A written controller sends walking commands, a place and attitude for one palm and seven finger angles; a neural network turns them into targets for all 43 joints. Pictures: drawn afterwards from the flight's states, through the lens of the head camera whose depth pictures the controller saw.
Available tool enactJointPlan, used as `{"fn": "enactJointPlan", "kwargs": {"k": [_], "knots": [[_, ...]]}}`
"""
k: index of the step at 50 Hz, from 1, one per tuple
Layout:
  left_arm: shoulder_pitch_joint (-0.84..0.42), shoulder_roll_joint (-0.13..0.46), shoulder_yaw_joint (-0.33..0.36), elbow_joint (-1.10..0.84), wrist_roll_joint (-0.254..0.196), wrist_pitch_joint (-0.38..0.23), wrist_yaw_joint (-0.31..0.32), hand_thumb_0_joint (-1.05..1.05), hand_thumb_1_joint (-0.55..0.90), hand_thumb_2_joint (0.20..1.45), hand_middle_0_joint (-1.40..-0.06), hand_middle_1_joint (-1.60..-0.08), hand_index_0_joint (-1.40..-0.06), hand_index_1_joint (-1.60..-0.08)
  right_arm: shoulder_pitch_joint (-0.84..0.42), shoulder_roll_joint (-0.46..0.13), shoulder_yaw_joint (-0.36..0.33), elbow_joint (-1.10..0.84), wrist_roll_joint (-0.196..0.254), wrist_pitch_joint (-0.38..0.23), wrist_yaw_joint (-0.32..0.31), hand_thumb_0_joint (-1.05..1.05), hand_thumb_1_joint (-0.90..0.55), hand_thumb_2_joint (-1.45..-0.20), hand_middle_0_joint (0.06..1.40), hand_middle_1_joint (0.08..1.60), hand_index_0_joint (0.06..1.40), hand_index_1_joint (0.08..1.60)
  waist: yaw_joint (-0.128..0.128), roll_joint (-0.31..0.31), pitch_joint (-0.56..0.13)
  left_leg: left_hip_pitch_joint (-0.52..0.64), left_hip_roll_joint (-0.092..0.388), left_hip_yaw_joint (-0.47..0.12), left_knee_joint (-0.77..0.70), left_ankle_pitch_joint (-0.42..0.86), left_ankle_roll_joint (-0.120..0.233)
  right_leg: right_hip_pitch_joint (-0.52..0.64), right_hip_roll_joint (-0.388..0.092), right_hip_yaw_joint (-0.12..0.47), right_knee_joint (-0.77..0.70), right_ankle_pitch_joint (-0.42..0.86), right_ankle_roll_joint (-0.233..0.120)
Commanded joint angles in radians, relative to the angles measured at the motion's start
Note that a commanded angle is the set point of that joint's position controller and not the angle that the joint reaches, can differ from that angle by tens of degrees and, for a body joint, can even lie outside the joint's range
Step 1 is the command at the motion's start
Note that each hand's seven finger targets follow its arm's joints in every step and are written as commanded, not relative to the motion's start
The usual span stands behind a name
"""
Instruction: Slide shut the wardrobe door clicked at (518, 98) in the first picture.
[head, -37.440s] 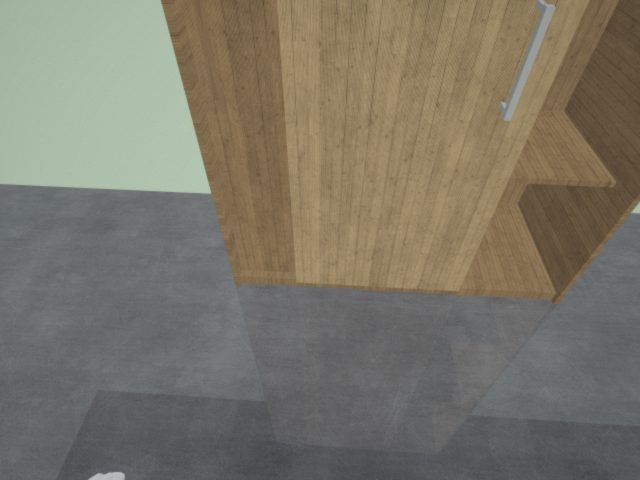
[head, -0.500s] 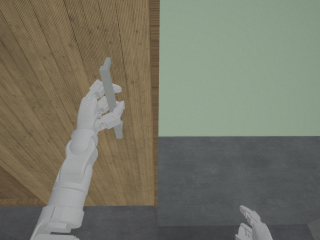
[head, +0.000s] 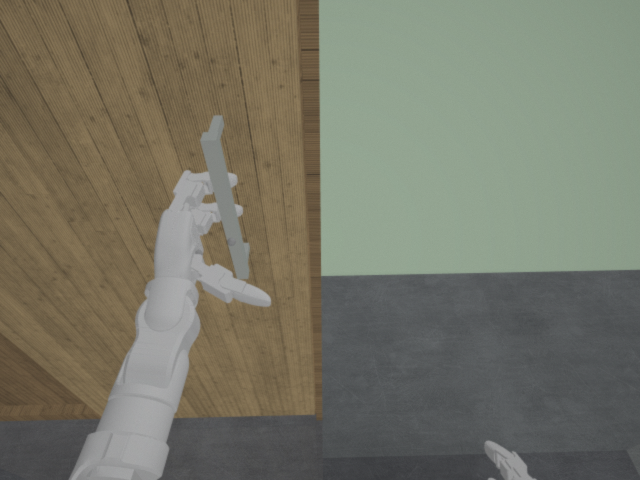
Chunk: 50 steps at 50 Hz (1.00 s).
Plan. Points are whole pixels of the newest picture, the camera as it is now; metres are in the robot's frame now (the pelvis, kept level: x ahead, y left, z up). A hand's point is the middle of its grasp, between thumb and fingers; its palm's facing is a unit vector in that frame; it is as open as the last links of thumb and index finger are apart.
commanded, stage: slip the hand off the handle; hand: left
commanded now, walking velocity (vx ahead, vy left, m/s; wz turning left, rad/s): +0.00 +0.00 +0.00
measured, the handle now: (231, 207) +0.41 +0.14 +0.14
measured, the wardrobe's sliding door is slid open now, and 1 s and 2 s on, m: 0.00 0.00 0.00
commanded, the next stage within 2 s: draw the hand back to the body in 1.34 s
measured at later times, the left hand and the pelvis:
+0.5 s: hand (181, 246) +0.35 +0.19 +0.13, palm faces +0.14 -0.98 -0.11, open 14.7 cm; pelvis +0.01 +0.01 +0.00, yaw +1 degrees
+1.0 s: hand (154, 291) +0.28 +0.20 +0.13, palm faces +0.15 -0.98 -0.12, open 14.7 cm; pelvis +0.00 +0.01 +0.00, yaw +1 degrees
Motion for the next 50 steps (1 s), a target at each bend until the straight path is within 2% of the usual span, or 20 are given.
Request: {"fn": "enactJointPlan", "kwargs": {"k": [1,2,3,5,8,10,14,16,21,26,32,33,34,35,37,41,46,48,49,50], "knots": [[-0.335,0.097,0.036,-0.291,0.008,-0.08,0.007,0.0,-0.55,0.2,-0.25,-1.15,-0.25,-1.15,-0.1,-0.107,-0.051,-0.165,-0.002,-0.057,-0.002,0.0,-0.9,-0.9,0.2,0.3,0.2,0.3,0.011,-0.026,-0.274,0.159,-0.033,-0.004,-0.036,0.256,0.035,0.039,0.01,-0.017,-0.061,0.314,-0.004],[-0.338,0.08,0.015,-0.319,0.011,-0.083,0.008,0.0,-0.55,0.2,-0.25,-1.15,-0.25,-1.15,-0.1,-0.104,-0.05,-0.169,-0.003,-0.056,0.0,0.0,-0.9,-0.9,0.2,0.3,0.2,0.3,0.01,-0.002,-0.29,0.171,-0.033,-0.005,-0.031,0.273,0.034,0.041,0.01,-0.017,-0.053,0.328,-0.005],[-0.284,0.105,0.047,-0.22,0.018,-0.073,0.011,0.0,-0.55,0.2,-0.25,-1.15,-0.25,-1.15,-0.084,-0.111,-0.05,-0.154,-0.004,-0.048,-0.002,0.0,-0.9,-0.9,0.2,0.3,0.2,0.3,0.003,-0.06,-0.232,0.139,-0.029,-0.01,-0.027,0.26,0.035,0.02,0.012,-0.023,-0.057,0.319,-0.003],[-0.293,0.113,0.053,-0.214,0.013,-0.075,0.004,0.0,-0.55,0.2,-0.25,-1.15,-0.25,-1.15,-0.088,-0.115,-0.047,-0.164,-0.002,-0.036,-0.002,0.0,-0.9,-0.9,0.2,0.3,0.2,0.3,0.004,-0.093,-0.206,0.111,-0.033,-0.012,-0.031,0.228,0.035,0.015,0.009,-0.02,-0.061,0.302,0.001],[-0.348,0.149,0.074,-0.269,0.013,-0.088,-0.004,0.0,-0.55,0.2,-0.25,-1.15,-0.25,-1.15,-0.106,-0.113,-0.047,-0.171,-0.001,-0.024,-0.009,0.0,-0.9,-0.9,0.2,0.3,0.2,0.3,0.004,-0.018,-0.243,0.136,-0.036,-0.007,-0.025,0.214,0.037,0.018,0.007,-0.013,-0.062,0.278,-0.003],[-0.304,0.164,0.104,-0.258,0.0,-0.093,-0.014,0.0,-0.55,0.2,-0.25,-1.15,-0.25,-1.15,-0.108,-0.112,-0.045,-0.177,-0.002,-0.022,-0.01,0.0,-0.9,-0.9,0.2,0.3,0.2,0.3,0.014,-0.048,-0.264,0.133,-0.036,-0.01,-0.021,0.244,0.038,0.044,0.009,-0.012,-0.055,0.323,-0.004],[-0.297,0.192,0.131,-0.213,-0.023,-0.101,-0.054,0.0,-0.55,0.2,-0.25,-1.15,-0.25,-1.15,-0.114,-0.116,-0.042,-0.171,0.006,-0.014,-0.016,0.0,-0.9,-0.9,0.2,0.3,0.2,0.3,0.006,-0.031,-0.214,0.113,-0.037,-0.01,-0.018,0.214,0.037,0.02,0.01,-0.011,-0.064,0.3,-0.003],[-0.297,0.203,0.14,-0.189,-0.033,-0.101,-0.076,0.0,-0.55,0.2,-0.25,-1.15,-0.25,-1.15,-0.113,-0.12,-0.041,-0.17,0.009,-0.011,-0.022,0.0,-0.9,-0.9,0.2,0.3,0.2,0.3,0.0,-0.062,-0.204,0.096,-0.037,-0.014,-0.018,0.193,0.037,0.015,0.011,-0.012,-0.066,0.281,-0.001],[-0.348,0.197,0.122,-0.21,-0.052,-0.115,-0.122,0.0,-0.55,0.2,-0.25,-1.15,-0.25,-1.15,-0.108,-0.122,-0.043,-0.172,0.014,-0.018,-0.027,0.0,-0.9,-0.9,0.2,0.3,0.2,0.3,-0.009,-0.003,-0.234,0.13,-0.035,-0.028,-0.008,0.203,0.036,-0.01,0.015,-0.016,-0.055,0.271,-0.007],[-0.336,0.229,0.155,-0.192,-0.065,-0.12,-0.14,0.0,-0.55,0.2,-0.25,-1.15,-0.25,-1.15,-0.102,-0.13,-0.044,-0.168,0.014,-0.021,-0.031,0.0,-0.9,-0.9,0.2,0.3,0.2,0.3,-0.004,-0.019,-0.238,0.115,-0.033,-0.037,-0.006,0.203,0.035,-0.013,0.016,-0.02,-0.046,0.266,-0.007],[-0.287,0.313,0.247,-0.168,-0.075,-0.122,-0.153,0.0,-0.55,0.2,-0.25,-1.15,-0.25,-1.15,-0.099,-0.135,-0.045,-0.168,0.013,-0.016,-0.035,0.0,-0.9,-0.9,0.2,0.3,0.2,0.3,0.016,-0.022,-0.254,0.096,-0.035,-0.032,-0.009,0.214,0.036,0.016,0.016,-0.018,-0.041,0.281,-0.008],[-0.243,0.307,0.247,-0.187,-0.078,-0.126,-0.16,0.0,-0.55,0.2,-0.25,-1.15,-0.25,-1.15,-0.1,-0.134,-0.046,-0.177,0.012,-0.016,-0.034,0.0,-0.9,-0.9,0.2,0.3,0.2,0.3,0.03,-0.003,-0.262,0.096,-0.035,-0.032,-0.011,0.226,0.035,0.034,0.016,-0.021,-0.039,0.286,-0.01],[-0.219,0.259,0.207,-0.222,-0.082,-0.131,-0.169,0.0,-0.55,0.2,-0.25,-1.15,-0.25,-1.15,-0.11,-0.126,-0.044,-0.19,0.015,-0.022,-0.029,0.0,-0.9,-0.9,0.2,0.3,0.2,0.3,0.028,0.028,-0.271,0.108,-0.036,-0.03,-0.01,0.233,0.034,0.031,0.016,-0.022,-0.034,0.291,-0.011],[-0.189,0.221,0.175,-0.243,-0.087,-0.132,-0.175,0.0,-0.55,0.2,-0.25,-1.15,-0.25,-1.15,-0.114,-0.121,-0.043,-0.196,0.017,-0.028,-0.025,0.0,-0.9,-0.9,0.2,0.3,0.2,0.3,0.026,0.029,-0.257,0.114,-0.033,-0.033,-0.009,0.236,0.032,0.019,0.018,-0.027,-0.034,0.288,-0.012],[-0.129,0.204,0.159,-0.291,-0.093,-0.129,-0.176,0.0,-0.55,0.2,-0.25,-1.15,-0.25,-1.15,-0.113,-0.123,-0.047,-0.205,0.017,-0.037,-0.02,0.0,-0.9,-0.9,0.2,0.3,0.2,0.3,0.027,0.004,-0.248,0.119,-0.028,-0.037,-0.011,0.236,0.033,0.007,0.021,-0.033,-0.034,0.28,-0.009],[-0.034,0.254,0.213,-0.347,-0.096,-0.106,-0.163,0.0,-0.55,0.2,-0.25,-1.15,-0.25,-1.15,-0.13,-0.127,-0.044,-0.213,0.016,-0.039,-0.021,0.0,-0.9,-0.9,0.2,0.3,0.2,0.3,0.035,-0.023,-0.199,0.086,-0.028,-0.031,-0.024,0.186,0.035,0.008,0.02,-0.03,-0.048,0.241,-0.004],[-0.003,0.24,0.2,-0.474,-0.096,-0.11,-0.148,0.0,-0.55,0.2,-0.25,-1.15,-0.25,-1.15,-0.156,-0.113,-0.036,-0.216,0.012,-0.054,-0.026,0.0,-0.9,-0.9,0.2,0.3,0.2,0.3,0.027,0.014,-0.192,0.111,-0.03,-0.031,-0.026,0.15,0.036,-0.005,0.019,-0.029,-0.058,0.192,-0.003],[0.035,0.266,0.222,-0.488,-0.094,-0.118,-0.148,0.0,-0.55,0.2,-0.25,-1.15,-0.25,-1.15,-0.157,-0.117,-0.035,-0.208,0.01,-0.058,-0.029,0.0,-0.9,-0.9,0.2,0.3,0.2,0.3,0.026,0.005,-0.169,0.104,-0.028,-0.035,-0.026,0.138,0.037,-0.007,0.021,-0.029,-0.063,0.174,-0.003],[0.051,0.232,0.193,-0.494,-0.1,-0.118,-0.158,0.0,-0.55,0.2,-0.25,-1.15,-0.25,-1.15,-0.162,-0.11,-0.031,-0.212,0.011,-0.062,-0.027,0.0,-0.9,-0.9,0.2,0.3,0.2,0.3,0.025,0.023,-0.167,0.108,-0.031,-0.034,-0.027,0.127,0.037,-0.013,0.019,-0.029,-0.065,0.166,-0.003],[0.072,0.229,0.192,-0.488,-0.108,-0.117,-0.165,0.0,-0.55,0.2,-0.25,-1.15,-0.25,-1.15,-0.161,-0.11,-0.03,-0.211,0.012,-0.065,-0.029,0.0,-0.9,-0.9,0.2,0.3,0.2,0.3,0.022,0.001,-0.151,0.102,-0.03,-0.036,-0.026,0.116,0.037,-0.018,0.019,-0.03,-0.07,0.158,-0.001]]}}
